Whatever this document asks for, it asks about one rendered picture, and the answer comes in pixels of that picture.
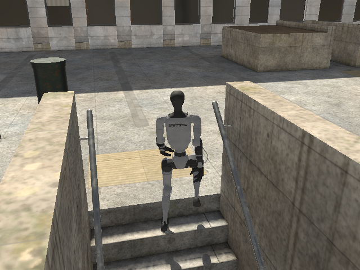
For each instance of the stairs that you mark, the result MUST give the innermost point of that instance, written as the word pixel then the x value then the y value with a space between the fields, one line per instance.
pixel 196 237

